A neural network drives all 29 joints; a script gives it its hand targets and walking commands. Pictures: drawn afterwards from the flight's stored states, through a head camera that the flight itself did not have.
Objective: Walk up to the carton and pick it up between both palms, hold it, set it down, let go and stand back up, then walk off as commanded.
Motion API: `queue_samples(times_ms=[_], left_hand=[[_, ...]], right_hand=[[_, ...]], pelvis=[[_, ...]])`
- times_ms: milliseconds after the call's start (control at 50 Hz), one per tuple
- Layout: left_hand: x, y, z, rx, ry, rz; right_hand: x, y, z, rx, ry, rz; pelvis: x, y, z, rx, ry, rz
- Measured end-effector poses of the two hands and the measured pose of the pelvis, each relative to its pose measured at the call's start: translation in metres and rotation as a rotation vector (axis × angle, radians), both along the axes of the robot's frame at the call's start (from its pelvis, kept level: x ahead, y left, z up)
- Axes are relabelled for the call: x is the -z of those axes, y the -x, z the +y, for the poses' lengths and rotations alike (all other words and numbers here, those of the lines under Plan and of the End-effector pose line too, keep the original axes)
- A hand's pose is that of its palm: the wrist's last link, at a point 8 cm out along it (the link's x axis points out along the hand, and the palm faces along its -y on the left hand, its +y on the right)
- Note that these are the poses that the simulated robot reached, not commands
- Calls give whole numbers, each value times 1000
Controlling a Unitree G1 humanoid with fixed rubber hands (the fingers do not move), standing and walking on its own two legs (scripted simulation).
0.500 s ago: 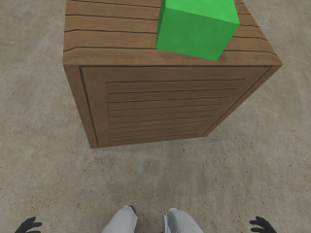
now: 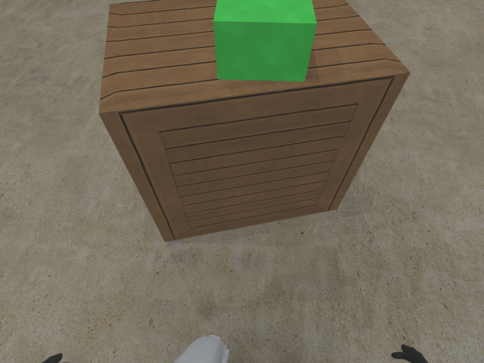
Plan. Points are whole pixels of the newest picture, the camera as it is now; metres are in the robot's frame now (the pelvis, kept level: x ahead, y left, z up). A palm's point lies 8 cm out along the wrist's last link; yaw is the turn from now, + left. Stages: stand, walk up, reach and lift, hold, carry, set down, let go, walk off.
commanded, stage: walk off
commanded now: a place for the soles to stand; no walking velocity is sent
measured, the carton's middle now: (262, 34) +0.88 -0.01 +0.06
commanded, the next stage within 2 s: none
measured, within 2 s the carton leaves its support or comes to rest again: neither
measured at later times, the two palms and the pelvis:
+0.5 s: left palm out of the picture -0.02 +0.30 -0.12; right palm out of the picture +0.03 -0.31 -0.07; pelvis -0.08 -0.01 +0.00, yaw +3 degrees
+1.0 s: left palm out of the picture -0.13 +0.27 -0.09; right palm out of the picture -0.10 -0.37 -0.12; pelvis -0.21 -0.06 -0.02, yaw +2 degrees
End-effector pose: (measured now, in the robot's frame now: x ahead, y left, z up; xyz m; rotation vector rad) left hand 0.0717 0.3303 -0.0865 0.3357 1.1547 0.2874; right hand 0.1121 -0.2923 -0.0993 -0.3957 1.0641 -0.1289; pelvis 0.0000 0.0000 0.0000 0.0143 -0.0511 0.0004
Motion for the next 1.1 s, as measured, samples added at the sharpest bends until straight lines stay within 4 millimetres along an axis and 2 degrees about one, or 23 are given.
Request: queue_samples(times_ms=[80, 160, 220, 340, 420, 580, 700, 800, 880, 980, 1100], left_hand=[[8, 8, -3, 16, 15, 11], [27, 22, -4, 22, 50, 30], [38, 31, -6, 20, 85, 36], [37, 48, -10, -13, 119, -19], [39, 67, -15, -40, 123, -17], [32, 102, -39, -45, 79, -18], [11, 121, -64, -15, 12, -86], [-8, 143, -70, -10, -33, -114], [-9, 163, -71, -13, -40, -107], [1, 192, -67, -17, -23, -85], [24, 227, -52, -22, 25, -92]], right_hand=[[2, 14, -2, 2, 15, 27], [0, 25, 0, 1, 53, 18], [-10, 36, 0, 4, 81, 3], [-30, 54, -4, -15, 128, -10], [-35, 66, -11, -24, 139, -8], [-17, 99, -37, -29, 97, -6], [9, 122, -57, -18, 23, -54], [19, 147, -63, -19, -21, -50], [23, 172, -69, -19, -17, -17], [24, 209, -74, -15, 16, 30], [19, 252, -62, -11, 55, 47]], pelvis=[[3, 11, 1, -1, 1, 29], [10, 23, 6, -1, 8, 37], [10, 34, 10, 3, 5, 24], [2, 52, 7, -27, 55, 0], [1, 67, 0, -35, 66, 3], [7, 102, -30, -38, 30, 5], [14, 128, -58, -32, -8, -53], [12, 153, -68, -33, -20, -65], [12, 174, -71, -33, -21, -48], [15, 201, -65, -34, -12, -33], [24, 237, -45, -35, 16, -46]])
